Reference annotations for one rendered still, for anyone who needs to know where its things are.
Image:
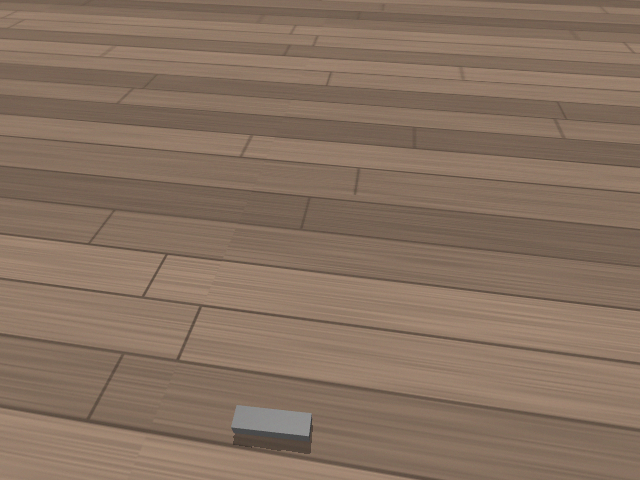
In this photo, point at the carton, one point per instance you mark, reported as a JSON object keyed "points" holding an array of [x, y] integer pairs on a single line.
{"points": [[272, 423]]}

